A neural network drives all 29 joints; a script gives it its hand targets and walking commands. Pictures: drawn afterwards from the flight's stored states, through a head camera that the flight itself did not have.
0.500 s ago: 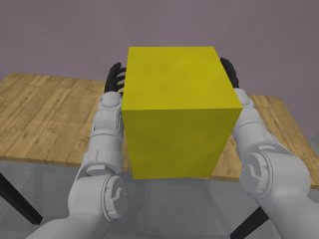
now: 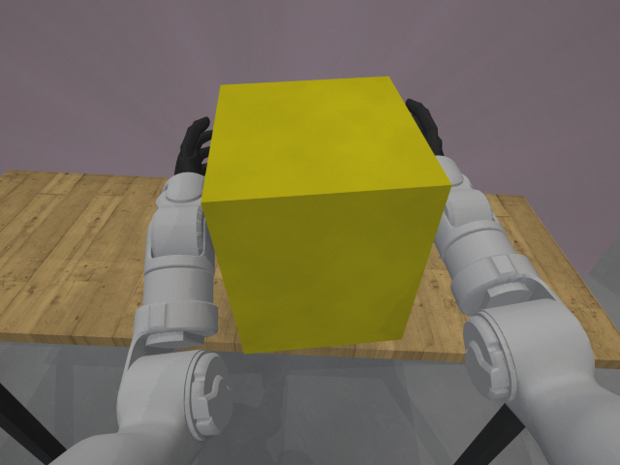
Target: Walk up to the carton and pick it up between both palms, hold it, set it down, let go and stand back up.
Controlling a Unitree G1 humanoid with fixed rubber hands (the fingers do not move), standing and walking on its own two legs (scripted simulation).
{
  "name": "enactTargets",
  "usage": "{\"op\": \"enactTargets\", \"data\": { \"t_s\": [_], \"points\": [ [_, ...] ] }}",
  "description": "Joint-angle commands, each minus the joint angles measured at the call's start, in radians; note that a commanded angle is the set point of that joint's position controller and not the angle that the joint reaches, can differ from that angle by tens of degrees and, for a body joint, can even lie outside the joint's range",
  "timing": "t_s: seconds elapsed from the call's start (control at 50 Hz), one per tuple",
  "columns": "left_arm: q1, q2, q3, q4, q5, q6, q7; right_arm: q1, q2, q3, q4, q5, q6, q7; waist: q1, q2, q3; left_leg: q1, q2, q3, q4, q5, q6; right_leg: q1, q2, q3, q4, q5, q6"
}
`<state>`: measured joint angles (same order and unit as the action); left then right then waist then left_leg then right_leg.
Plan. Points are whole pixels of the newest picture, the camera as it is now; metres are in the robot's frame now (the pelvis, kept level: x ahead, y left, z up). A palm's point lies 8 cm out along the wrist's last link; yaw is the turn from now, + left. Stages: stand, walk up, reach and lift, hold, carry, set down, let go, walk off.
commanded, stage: reach and lift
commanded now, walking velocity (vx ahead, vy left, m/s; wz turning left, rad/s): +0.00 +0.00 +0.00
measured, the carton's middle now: (315, 218) +0.35 +0.01 +0.19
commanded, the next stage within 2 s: hold in 1.40 s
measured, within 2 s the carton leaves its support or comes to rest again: neither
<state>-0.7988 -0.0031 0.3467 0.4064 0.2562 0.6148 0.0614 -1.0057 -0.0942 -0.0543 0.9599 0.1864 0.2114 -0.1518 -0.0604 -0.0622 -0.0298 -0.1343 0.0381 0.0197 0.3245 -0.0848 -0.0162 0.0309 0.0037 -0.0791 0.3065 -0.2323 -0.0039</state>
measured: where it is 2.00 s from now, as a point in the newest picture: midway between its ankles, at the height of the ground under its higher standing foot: outside the picture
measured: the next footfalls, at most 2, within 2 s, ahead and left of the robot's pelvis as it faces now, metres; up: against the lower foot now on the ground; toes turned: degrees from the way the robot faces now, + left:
none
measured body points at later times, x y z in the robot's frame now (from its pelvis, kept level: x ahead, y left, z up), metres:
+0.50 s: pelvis +0.00 +0.01 +0.00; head -0.06 +0.04 +0.44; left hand +0.40 +0.16 +0.25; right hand +0.40 -0.13 +0.28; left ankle +0.07 +0.13 -0.75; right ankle -0.03 -0.10 -0.75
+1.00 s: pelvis +0.01 +0.01 +0.00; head -0.07 +0.03 +0.44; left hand +0.40 +0.15 +0.27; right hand +0.40 -0.14 +0.30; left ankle +0.07 +0.13 -0.75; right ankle -0.03 -0.10 -0.75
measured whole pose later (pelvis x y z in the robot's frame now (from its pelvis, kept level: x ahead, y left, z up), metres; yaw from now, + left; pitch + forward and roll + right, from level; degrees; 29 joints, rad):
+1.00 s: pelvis +0.01 +0.01 +0.00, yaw -1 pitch -3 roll -1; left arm -0.89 0.05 0.35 0.35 0.17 0.89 0.06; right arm -1.13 -0.19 0.07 0.85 0.44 0.57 -0.27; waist -0.07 -0.01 -0.14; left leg -0.19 0.05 0.04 0.38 -0.12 -0.01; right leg -0.01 0.01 -0.05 0.31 -0.23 0.01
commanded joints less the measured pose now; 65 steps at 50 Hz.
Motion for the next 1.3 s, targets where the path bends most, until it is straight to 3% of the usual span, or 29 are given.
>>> {"op": "enactTargets", "data": {
  "t_s": [0.0,0.26,0.46,0.62,0.96,1.28],
  "points": [
    [-0.801,-0.498,-0.409,-0.146,-0.113,-0.05,-0.144,-0.717,0.592,0.22,-0.308,0.066,-0.007,0.065,-0.018,0.068,-0.444,0.359,-0.063,-0.004,0.028,0.182,0.017,-0.129,0.034,0.006,-0.051,0.285,0.101],
    [-0.896,-0.504,-0.474,-0.224,-0.209,0.039,-0.124,-0.77,0.632,0.3,-0.403,0.234,0.158,0.03,-0.024,0.098,-0.483,0.328,-0.059,-0.011,0.041,0.139,0.0,-0.197,0.053,0.028,-0.063,0.183,0.096],
    [-0.899,-0.483,-0.478,-0.293,-0.247,0.127,-0.121,-0.74,0.609,0.318,-0.452,0.343,0.299,0.006,-0.033,0.123,-0.492,0.316,-0.055,-0.013,0.053,0.153,-0.034,-0.195,0.075,0.043,-0.053,0.208,0.098],
    [-0.942,-0.48,-0.463,-0.303,-0.25,0.149,-0.118,-0.774,0.604,0.319,-0.453,0.374,0.338,0.01,-0.02,0.125,-0.509,0.324,-0.049,-0.019,0.066,0.182,-0.046,-0.198,0.089,0.045,-0.045,0.243,0.094],
    [-0.998,-0.438,-0.404,-0.226,-0.24,0.161,-0.144,-0.835,0.624,0.303,-0.429,0.394,0.376,-0.016,-0.014,0.085,-0.493,0.277,-0.068,-0.019,0.062,0.148,-0.023,-0.181,0.073,0.062,-0.051,0.276,0.114],
    [-1.045,-0.428,-0.392,-0.2,-0.263,0.17,-0.142,-0.876,0.606,0.28,-0.401,0.413,0.398,-0.021,-0.018,0.104,-0.512,0.265,-0.064,-0.024,0.066,0.149,-0.029,-0.195,0.074,0.063,-0.052,0.257,0.111]
  ]
}}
